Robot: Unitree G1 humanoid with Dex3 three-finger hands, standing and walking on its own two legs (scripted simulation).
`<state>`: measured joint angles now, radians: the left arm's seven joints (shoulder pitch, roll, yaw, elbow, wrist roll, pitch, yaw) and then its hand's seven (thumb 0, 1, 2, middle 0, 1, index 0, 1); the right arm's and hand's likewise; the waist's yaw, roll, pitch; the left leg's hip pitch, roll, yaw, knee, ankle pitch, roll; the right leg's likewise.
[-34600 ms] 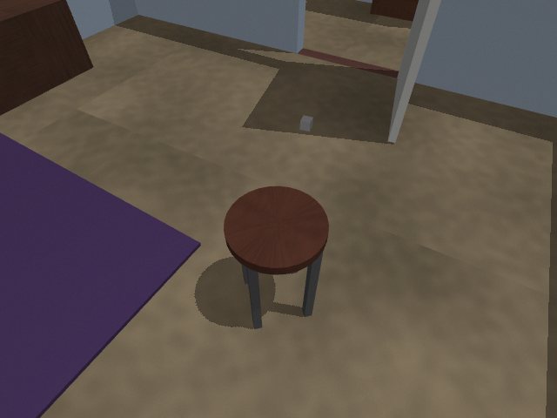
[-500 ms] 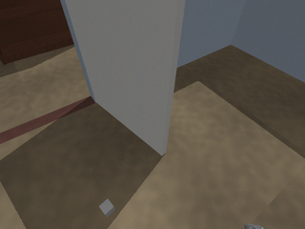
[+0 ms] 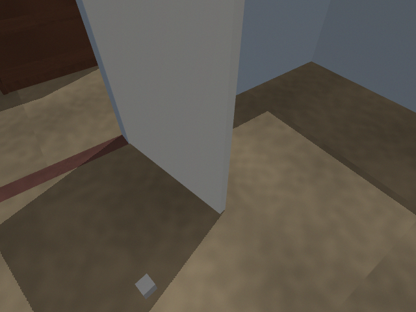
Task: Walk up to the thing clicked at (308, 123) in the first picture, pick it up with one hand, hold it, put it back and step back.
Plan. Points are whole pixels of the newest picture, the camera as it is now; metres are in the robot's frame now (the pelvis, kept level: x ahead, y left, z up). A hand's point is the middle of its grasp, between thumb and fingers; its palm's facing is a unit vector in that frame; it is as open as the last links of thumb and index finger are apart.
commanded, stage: walk up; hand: left
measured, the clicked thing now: (146, 286) +0.39 +0.28 -0.75
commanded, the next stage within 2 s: stand in 0.50 s
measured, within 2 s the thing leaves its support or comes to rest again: neither
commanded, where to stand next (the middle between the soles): +0.05 +0.02 m, yaw +0 degrees
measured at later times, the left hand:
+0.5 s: hand out of the picture +0.10 +0.25 -0.15, palm faces +0.00 -0.94 -0.34, open 7.4 cm
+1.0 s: hand out of the picture +0.09 +0.25 -0.15, palm faces -0.03 -0.94 -0.35, open 7.4 cm
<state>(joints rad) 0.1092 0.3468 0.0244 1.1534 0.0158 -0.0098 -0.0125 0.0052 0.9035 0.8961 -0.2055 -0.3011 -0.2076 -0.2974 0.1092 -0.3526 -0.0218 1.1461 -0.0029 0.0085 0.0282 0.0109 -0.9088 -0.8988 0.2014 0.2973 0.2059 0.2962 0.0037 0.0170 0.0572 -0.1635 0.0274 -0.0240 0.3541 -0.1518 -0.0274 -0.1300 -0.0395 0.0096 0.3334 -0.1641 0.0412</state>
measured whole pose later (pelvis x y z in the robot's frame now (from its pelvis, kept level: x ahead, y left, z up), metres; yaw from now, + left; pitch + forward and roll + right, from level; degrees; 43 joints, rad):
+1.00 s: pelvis +0.02 -0.01 +0.00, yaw +0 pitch -2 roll +0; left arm 0.11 0.35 0.00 1.12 0.02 -0.01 -0.01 0.00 0.90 0.90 -0.21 -0.30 -0.21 -0.30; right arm 0.11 -0.36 -0.01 1.13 -0.01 0.00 0.02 0.01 -0.91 -0.90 0.20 0.30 0.21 0.30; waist 0.00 0.00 0.05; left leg -0.13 0.03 -0.02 0.33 -0.17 -0.04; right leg -0.11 -0.03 0.01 0.35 -0.20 0.03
